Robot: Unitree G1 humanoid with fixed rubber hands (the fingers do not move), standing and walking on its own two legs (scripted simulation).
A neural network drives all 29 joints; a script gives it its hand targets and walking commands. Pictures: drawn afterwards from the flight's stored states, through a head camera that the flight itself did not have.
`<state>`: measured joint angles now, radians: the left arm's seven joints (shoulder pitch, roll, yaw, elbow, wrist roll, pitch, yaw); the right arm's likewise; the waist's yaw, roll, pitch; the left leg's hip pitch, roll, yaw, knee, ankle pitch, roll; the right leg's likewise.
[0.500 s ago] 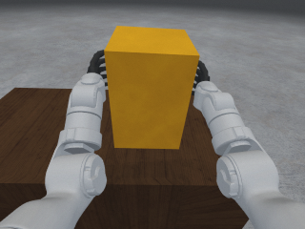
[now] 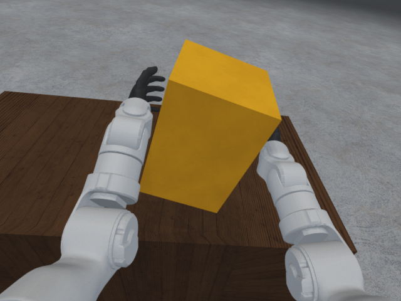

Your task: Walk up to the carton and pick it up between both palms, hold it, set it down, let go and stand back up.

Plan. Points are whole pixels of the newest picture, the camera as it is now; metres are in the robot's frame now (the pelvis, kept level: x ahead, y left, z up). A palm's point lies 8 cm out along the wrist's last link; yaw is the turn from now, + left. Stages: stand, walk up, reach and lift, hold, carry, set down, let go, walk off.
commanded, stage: set down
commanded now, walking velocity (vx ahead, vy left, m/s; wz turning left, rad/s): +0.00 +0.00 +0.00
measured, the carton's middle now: (202, 131) +0.42 +0.01 +0.17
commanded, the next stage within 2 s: none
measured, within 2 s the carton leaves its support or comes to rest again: neither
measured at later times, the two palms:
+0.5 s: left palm (135, 116) +0.41 +0.15 +0.20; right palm (262, 148) +0.39 -0.12 +0.16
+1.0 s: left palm (140, 130) +0.42 +0.14 +0.16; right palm (263, 157) +0.39 -0.12 +0.13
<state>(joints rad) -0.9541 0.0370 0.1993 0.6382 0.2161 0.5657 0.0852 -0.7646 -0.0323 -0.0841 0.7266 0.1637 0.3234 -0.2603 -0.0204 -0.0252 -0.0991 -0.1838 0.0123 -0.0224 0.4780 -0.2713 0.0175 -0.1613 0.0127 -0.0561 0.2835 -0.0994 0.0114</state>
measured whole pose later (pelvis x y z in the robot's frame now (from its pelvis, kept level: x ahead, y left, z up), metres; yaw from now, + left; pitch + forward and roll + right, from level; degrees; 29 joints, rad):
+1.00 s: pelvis +0.01 +0.00 +0.00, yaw +0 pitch -1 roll -3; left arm -0.85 0.01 0.24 0.73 0.21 0.36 0.08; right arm -0.73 0.00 -0.12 0.82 0.15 0.19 -0.26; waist -0.02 -0.03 -0.05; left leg -0.18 0.01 -0.02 0.48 -0.28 0.02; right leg -0.15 0.01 -0.06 0.27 -0.10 0.01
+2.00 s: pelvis +0.04 +0.01 +0.00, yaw +0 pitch +2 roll -3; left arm -0.77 0.01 0.23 0.89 0.19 0.11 0.06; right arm -0.62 0.05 -0.17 0.88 0.04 0.01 -0.26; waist -0.02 -0.03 -0.04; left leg -0.19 0.01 -0.02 0.48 -0.32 0.02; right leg -0.15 0.01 -0.06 0.26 -0.13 0.02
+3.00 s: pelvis +0.04 +0.01 +0.00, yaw +0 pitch +6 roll -3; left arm -0.74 -0.02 0.40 0.97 0.37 -0.16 0.00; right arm -0.61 0.15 -0.43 1.01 -0.25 -0.35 -0.20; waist -0.02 -0.01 0.00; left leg -0.26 0.01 -0.02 0.48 -0.32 0.02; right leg -0.23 0.01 -0.06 0.26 -0.13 0.02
